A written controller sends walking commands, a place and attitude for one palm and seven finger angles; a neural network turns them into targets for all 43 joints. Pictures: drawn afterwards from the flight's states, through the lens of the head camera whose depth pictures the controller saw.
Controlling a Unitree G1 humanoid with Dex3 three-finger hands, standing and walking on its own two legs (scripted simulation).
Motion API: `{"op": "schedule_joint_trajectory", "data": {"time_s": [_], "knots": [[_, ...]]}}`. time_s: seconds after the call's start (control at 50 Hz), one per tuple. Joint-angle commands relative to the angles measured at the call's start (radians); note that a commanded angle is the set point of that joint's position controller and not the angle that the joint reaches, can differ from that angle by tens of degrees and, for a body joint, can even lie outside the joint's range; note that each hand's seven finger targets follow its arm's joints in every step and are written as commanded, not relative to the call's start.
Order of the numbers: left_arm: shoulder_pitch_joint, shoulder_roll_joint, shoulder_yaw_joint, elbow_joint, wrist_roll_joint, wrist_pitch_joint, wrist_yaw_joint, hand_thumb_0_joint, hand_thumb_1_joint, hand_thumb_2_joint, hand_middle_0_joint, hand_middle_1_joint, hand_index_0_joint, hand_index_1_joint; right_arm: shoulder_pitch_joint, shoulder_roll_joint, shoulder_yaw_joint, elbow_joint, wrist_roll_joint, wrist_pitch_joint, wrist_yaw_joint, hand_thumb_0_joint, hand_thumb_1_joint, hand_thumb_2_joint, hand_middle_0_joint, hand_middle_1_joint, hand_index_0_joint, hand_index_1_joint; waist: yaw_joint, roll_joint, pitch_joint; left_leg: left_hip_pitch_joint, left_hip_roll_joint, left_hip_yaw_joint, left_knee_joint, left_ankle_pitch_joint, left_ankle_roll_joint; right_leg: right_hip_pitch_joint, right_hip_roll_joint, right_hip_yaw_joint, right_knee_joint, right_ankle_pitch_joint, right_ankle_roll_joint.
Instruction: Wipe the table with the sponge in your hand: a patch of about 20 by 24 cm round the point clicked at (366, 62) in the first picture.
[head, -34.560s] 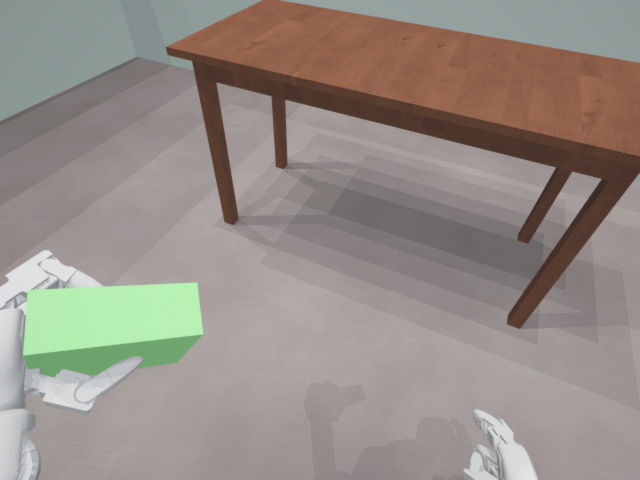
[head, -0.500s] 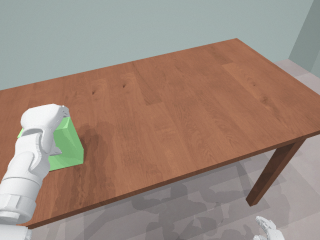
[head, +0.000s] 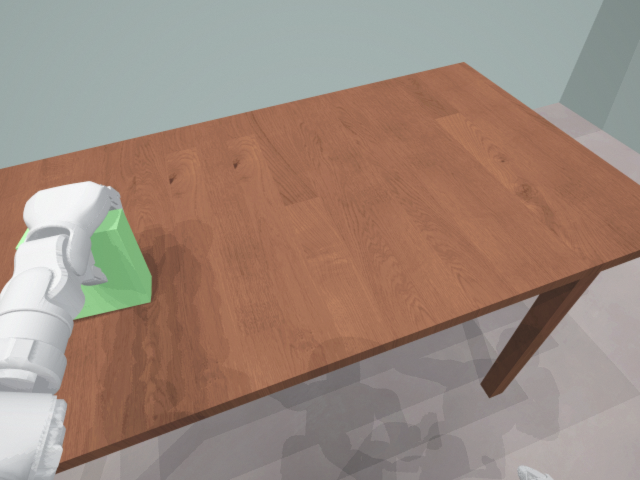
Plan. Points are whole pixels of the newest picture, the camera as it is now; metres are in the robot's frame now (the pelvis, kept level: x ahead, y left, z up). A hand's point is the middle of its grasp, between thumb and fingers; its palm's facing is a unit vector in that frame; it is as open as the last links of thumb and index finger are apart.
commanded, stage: wipe forward along the first lane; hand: left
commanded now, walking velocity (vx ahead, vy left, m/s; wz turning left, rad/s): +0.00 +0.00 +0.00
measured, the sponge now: (99, 278) +0.35 +0.34 +0.05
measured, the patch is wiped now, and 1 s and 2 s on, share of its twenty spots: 0.35 0.60 0.65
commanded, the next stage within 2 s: slide across to the middle lane in 0.16 s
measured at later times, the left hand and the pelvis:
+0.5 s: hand (95, 224) +0.40 +0.34 +0.11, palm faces -0.06 +0.02 -1.00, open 9.5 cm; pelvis +0.01 +0.02 +0.00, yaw +1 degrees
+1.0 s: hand (143, 208) +0.44 +0.29 +0.11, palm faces -0.01 -0.01 -1.00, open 9.5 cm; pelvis +0.04 +0.02 +0.00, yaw +1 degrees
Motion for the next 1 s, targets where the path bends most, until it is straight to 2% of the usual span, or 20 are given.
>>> {"op": "schedule_joint_trajectory", "data": {"time_s": [0.0,0.12,0.2,0.22,0.24,0.34,0.38,0.42,0.46,0.52,0.58,0.62,0.66,0.7,0.72,0.74,0.78,0.82,0.9,0.98], "knots": [[-0.354,0.266,0.037,-0.029,0.053,0.031,0.069,0.000,0.100,1.300,-1.200,-1.600,-1.200,-1.600,-0.048,-0.140,-0.037,-0.116,0.002,-0.038,-0.005,0.000,-0.900,-0.900,0.200,0.300,0.200,0.300,-0.043,-0.121,-0.136,0.031,-0.014,-0.016,-0.075,-0.031,0.040,0.059,-0.031,0.083,-0.129,-0.042,0.001],[-0.397,0.286,0.045,-0.010,0.064,0.020,0.060,0.000,0.100,1.300,-1.200,-1.600,-1.200,-1.600,-0.033,-0.141,-0.035,-0.118,0.001,-0.033,-0.004,0.000,-0.900,-0.900,0.200,0.300,0.200,0.300,-0.044,-0.086,-0.183,0.047,-0.012,-0.023,-0.073,0.028,0.039,0.076,-0.029,0.080,-0.120,0.029,-0.008],[-0.387,0.263,0.028,0.010,0.068,0.009,0.065,0.000,0.100,1.300,-1.200,-1.600,-1.200,-1.600,-0.015,-0.142,-0.040,-0.121,-0.002,-0.026,0.000,0.000,-0.900,-0.900,0.200,0.300,0.200,0.300,-0.048,-0.103,-0.194,0.057,-0.009,-0.020,-0.065,0.041,0.039,0.069,-0.027,0.069,-0.115,0.042,-0.005],[-0.400,0.289,0.058,0.009,0.067,0.000,0.066,0.000,0.100,1.300,-1.200,-1.600,-1.200,-1.600,-0.011,-0.144,-0.040,-0.115,-0.002,-0.028,-0.001,0.000,-0.900,-0.900,0.200,0.300,0.200,0.300,-0.044,-0.105,-0.206,0.060,-0.006,-0.029,-0.069,0.064,0.038,0.069,-0.024,0.069,-0.110,0.062,-0.011],[-0.370,0.251,0.031,0.014,0.062,0.000,0.068,0.000,0.100,1.300,-1.200,-1.600,-1.200,-1.600,-0.006,-0.142,-0.043,-0.120,-0.004,-0.026,0.001,0.000,-0.900,-0.900,0.200,0.300,0.200,0.300,-0.041,-0.097,-0.208,0.067,-0.007,-0.024,-0.065,0.069,0.039,0.073,-0.024,0.061,-0.108,0.065,-0.009],[-0.433,0.150,-0.029,-0.136,0.025,-0.008,0.093,0.000,0.100,1.300,-1.200,-1.600,-1.200,-1.600,-0.034,-0.123,-0.048,-0.129,0.000,-0.035,0.005,0.000,-0.900,-0.900,0.200,0.300,0.200,0.300,-0.043,-0.051,-0.247,0.159,0.003,-0.047,-0.079,0.096,0.033,0.056,-0.021,0.053,-0.111,0.054,-0.015],[-0.429,0.137,-0.023,-0.145,-0.004,0.012,0.111,0.000,0.100,1.300,-1.200,-1.600,-1.200,-1.600,-0.043,-0.122,-0.049,-0.119,0.003,-0.039,0.005,0.000,-0.900,-0.900,0.200,0.300,0.200,0.300,-0.043,-0.089,-0.234,0.164,0.006,-0.052,-0.086,0.083,0.032,0.061,-0.023,0.050,-0.117,0.050,-0.010],[-0.449,0.155,-0.004,-0.180,-0.032,0.030,0.118,0.000,0.100,1.300,-1.200,-1.600,-1.200,-1.600,-0.077,-0.122,-0.042,-0.120,0.008,-0.045,0.002,0.000,-0.900,-0.900,0.200,0.300,0.200,0.300,-0.036,-0.084,-0.238,0.164,0.005,-0.056,-0.100,0.086,0.031,0.082,-0.027,0.055,-0.123,0.056,-0.011],[-0.492,0.097,-0.075,-0.198,-0.021,0.061,0.117,0.000,0.100,1.300,-1.200,-1.600,-1.200,-1.600,-0.083,-0.116,-0.038,-0.111,0.009,-0.050,0.004,0.000,-0.900,-0.900,0.200,0.300,0.200,0.300,-0.053,-0.055,-0.229,0.190,0.004,-0.057,-0.102,0.081,0.028,0.067,-0.029,0.046,-0.118,0.049,-0.009],[-0.529,0.115,-0.072,-0.256,-0.011,0.100,0.108,0.000,0.100,1.300,-1.200,-1.600,-1.200,-1.600,-0.110,-0.113,-0.030,-0.117,0.007,-0.057,0.003,0.000,-0.900,-0.900,0.200,0.300,0.200,0.300,-0.045,-0.022,-0.252,0.218,0.002,-0.074,-0.114,0.109,0.017,0.078,-0.023,0.040,-0.114,0.061,-0.019],[-0.523,0.018,-0.143,-0.239,-0.012,0.137,0.096,0.000,0.100,1.300,-1.200,-1.600,-1.200,-1.600,-0.112,-0.106,-0.028,-0.114,0.005,-0.059,0.005,0.000,-0.900,-0.900,0.200,0.300,0.200,0.300,-0.056,-0.038,-0.230,0.245,0.006,-0.081,-0.109,0.108,0.009,0.047,-0.020,0.023,-0.108,0.061,-0.017],[-0.532,0.034,-0.121,-0.268,-0.026,0.151,0.091,0.000,0.100,1.300,-1.200,-1.600,-1.200,-1.600,-0.129,-0.105,-0.021,-0.125,0.003,-0.061,0.003,0.000,-0.900,-0.900,0.200,0.300,0.200,0.300,-0.045,-0.049,-0.254,0.252,0.005,-0.089,-0.112,0.137,0.004,0.072,-0.020,0.023,-0.105,0.080,-0.021],[-0.530,-0.005,-0.152,-0.267,-0.017,0.175,0.087,0.000,0.100,1.300,-1.200,-1.600,-1.200,-1.600,-0.131,-0.101,-0.020,-0.126,0.000,-0.057,0.010,0.000,-0.900,-0.900,0.200,0.300,0.200,0.300,-0.044,-0.040,-0.260,0.270,0.006,-0.088,-0.099,0.185,-0.005,0.071,-0.020,0.014,-0.096,0.106,-0.022],[-0.525,0.009,-0.139,-0.283,0.016,0.196,0.093,0.000,0.100,1.300,-1.200,-1.600,-1.200,-1.600,-0.141,-0.099,-0.017,-0.135,-0.007,-0.046,0.018,0.000,-0.900,-0.900,0.200,0.300,0.200,0.300,-0.028,-0.025,-0.285,0.278,0.007,-0.087,-0.092,0.251,-0.018,0.086,-0.017,0.009,-0.085,0.135,-0.028],[-0.504,0.038,-0.095,-0.293,0.016,0.206,0.102,0.000,0.100,1.300,-1.200,-1.600,-1.200,-1.600,-0.152,-0.100,-0.017,-0.141,-0.011,-0.044,0.019,0.000,-0.900,-0.900,0.200,0.300,0.200,0.300,-0.011,-0.027,-0.301,0.279,0.008,-0.089,-0.089,0.296,-0.021,0.104,-0.014,0.013,-0.081,0.160,-0.034],[-0.482,-0.001,-0.122,-0.278,0.011,0.222,0.105,0.000,0.100,1.300,-1.200,-1.600,-1.200,-1.600,-0.148,-0.099,-0.017,-0.143,-0.013,-0.039,0.024,0.000,-0.900,-0.900,0.200,0.300,0.200,0.300,-0.018,-0.046,-0.302,0.281,0.007,-0.081,-0.077,0.330,-0.021,0.117,-0.016,0.007,-0.078,0.192,-0.030],[-0.461,-0.005,-0.122,-0.284,0.013,0.252,0.105,0.000,0.100,1.300,-1.200,-1.600,-1.200,-1.600,-0.164,-0.098,-0.014,-0.146,-0.014,-0.025,0.032,0.000,-0.900,-0.900,0.200,0.300,0.200,0.300,-0.013,-0.055,-0.305,0.274,0.009,-0.069,-0.072,0.358,-0.022,0.134,-0.020,0.009,-0.075,0.234,-0.027],[-0.458,0.032,-0.086,-0.295,0.024,0.280,0.109,0.000,0.100,1.300,-1.200,-1.600,-1.200,-1.600,-0.183,-0.101,-0.009,-0.152,-0.017,-0.015,0.034,0.000,-0.900,-0.900,0.200,0.300,0.200,0.300,0.000,-0.057,-0.310,0.261,0.008,-0.071,-0.077,0.380,-0.024,0.156,-0.019,0.012,-0.071,0.253,-0.032],[-0.432,-0.077,-0.171,-0.330,0.010,0.311,0.093,0.000,0.100,1.300,-1.200,-1.600,-1.200,-1.600,-0.195,-0.091,-0.011,-0.162,-0.014,-0.004,0.042,0.000,-0.900,-0.900,0.200,0.300,0.200,0.300,-0.016,-0.060,-0.326,0.286,0.007,-0.063,-0.055,0.433,-0.019,0.164,-0.024,0.009,-0.063,0.314,-0.023],[-0.451,-0.083,-0.185,-0.340,0.000,0.337,0.076,0.000,0.100,1.300,-1.200,-1.600,-1.200,-1.600,-0.205,-0.092,-0.009,-0.159,-0.011,0.006,0.038,0.000,-0.900,-0.900,0.200,0.300,0.200,0.300,-0.027,-0.081,-0.314,0.282,0.002,-0.057,-0.053,0.397,-0.006,0.173,-0.024,0.011,-0.067,0.322,-0.021]]}}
